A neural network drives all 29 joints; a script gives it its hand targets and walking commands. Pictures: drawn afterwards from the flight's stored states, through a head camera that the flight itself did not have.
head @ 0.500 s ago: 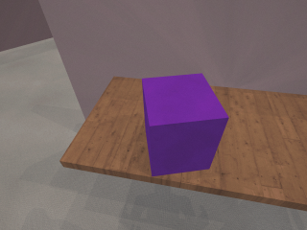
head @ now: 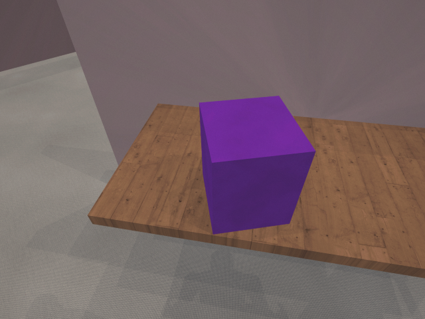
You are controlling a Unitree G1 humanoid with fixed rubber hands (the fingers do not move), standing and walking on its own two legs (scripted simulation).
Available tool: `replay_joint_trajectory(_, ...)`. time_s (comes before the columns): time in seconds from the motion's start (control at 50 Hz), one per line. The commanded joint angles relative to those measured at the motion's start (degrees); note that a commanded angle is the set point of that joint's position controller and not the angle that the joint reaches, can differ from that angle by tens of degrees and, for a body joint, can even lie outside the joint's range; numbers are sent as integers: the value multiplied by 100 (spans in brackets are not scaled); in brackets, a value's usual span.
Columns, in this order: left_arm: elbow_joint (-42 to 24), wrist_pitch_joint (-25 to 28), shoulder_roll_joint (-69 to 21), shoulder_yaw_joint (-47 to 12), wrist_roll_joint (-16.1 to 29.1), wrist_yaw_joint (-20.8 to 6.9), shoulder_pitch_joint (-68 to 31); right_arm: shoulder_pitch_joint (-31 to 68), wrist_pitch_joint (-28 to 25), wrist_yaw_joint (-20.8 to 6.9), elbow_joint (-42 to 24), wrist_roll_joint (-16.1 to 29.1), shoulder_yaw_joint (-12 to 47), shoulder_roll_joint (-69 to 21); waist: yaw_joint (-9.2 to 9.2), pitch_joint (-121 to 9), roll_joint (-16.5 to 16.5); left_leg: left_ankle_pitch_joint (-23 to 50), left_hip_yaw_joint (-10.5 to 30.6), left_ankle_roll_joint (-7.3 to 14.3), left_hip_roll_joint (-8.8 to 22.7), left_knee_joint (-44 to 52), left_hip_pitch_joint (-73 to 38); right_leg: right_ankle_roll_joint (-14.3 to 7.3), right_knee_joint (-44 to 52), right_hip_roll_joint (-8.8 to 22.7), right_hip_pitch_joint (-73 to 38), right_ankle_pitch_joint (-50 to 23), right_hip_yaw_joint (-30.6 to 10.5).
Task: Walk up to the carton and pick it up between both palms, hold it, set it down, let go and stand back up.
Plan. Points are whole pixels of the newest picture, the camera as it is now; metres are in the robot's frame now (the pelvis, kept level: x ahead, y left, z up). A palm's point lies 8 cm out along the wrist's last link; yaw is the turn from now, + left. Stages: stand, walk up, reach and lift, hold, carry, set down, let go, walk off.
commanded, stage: stand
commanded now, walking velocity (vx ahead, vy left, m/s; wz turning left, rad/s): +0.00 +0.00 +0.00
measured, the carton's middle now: (245, 165) +0.49 -0.04 +0.03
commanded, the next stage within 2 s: none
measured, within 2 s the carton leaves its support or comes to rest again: neither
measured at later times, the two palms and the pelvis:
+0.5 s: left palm out of the picture +0.04 +0.25 -0.13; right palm out of the picture +0.03 -0.26 -0.11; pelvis +0.01 +0.00 +0.00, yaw +0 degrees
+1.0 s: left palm out of the picture +0.06 +0.24 -0.13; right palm out of the picture +0.04 -0.25 -0.12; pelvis +0.03 +0.00 +0.00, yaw +0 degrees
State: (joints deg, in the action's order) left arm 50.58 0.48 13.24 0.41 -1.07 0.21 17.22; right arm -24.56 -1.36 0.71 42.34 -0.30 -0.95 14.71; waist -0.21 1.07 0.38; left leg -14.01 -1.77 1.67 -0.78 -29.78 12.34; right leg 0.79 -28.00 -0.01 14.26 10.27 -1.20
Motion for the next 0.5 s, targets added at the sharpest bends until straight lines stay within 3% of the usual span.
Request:
replay_joint_trajectory(0.0,-339,104,753,177,4,33,52,-240,-86,39,-355,-1,-230,814,6,555,-89,-1326,910,41,619,1127,788,-91,622,369,133,956,-617)
replay_joint_trajectory(0.48,-77,76,738,120,50,99,277,-233,-56,95,42,25,-154,709,14,430,-21,-478,815,9,605,999,416,-107,629,435,89,375,-663)
